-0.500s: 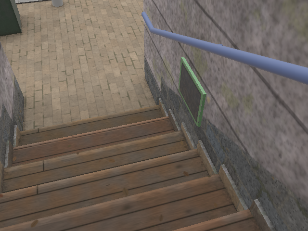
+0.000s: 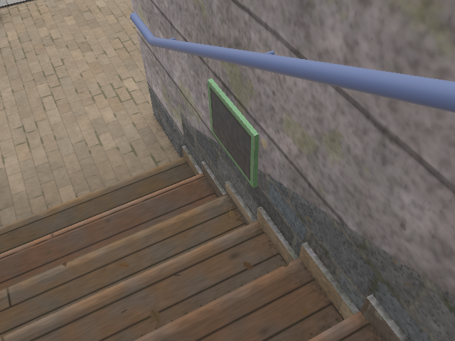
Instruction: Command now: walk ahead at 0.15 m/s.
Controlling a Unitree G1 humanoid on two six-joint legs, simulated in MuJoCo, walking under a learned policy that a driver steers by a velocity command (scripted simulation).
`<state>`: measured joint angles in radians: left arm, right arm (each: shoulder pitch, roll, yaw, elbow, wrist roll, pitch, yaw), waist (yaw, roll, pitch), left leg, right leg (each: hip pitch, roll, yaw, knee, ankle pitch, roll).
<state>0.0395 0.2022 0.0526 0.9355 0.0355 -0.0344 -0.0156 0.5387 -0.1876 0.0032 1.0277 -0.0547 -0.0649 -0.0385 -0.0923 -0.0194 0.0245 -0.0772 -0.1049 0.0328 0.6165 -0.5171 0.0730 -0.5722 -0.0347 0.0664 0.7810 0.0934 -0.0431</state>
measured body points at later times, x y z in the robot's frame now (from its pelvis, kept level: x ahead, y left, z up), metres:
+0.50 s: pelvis +0.20 -0.02 -0.16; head +0.19 -0.01 +0.29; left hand +0.21 +0.26 -0.30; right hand +0.31 -0.29 -0.28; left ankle +0.25 +0.07 -0.87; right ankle +0.32 -0.15 -0.87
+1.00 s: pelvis +0.28 -0.06 -0.13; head +0.32 -0.08 +0.32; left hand +0.27 +0.22 -0.24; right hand +0.49 -0.27 -0.26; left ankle +0.24 +0.08 -0.78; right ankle +0.34 -0.14 -0.86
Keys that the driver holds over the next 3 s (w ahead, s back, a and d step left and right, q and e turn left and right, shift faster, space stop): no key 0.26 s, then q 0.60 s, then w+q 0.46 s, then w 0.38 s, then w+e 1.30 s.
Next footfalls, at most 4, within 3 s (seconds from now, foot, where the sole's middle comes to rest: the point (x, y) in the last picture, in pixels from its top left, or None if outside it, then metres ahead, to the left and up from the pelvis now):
0.04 right None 0.18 -0.14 -0.77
0.46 right None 0.36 -0.16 -0.90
0.48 left None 0.29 0.07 -0.90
0.86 right None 0.38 -0.13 -0.90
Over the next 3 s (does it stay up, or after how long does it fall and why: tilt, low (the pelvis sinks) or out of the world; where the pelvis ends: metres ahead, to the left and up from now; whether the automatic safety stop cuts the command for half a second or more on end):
stays up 1.04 0.51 -0.61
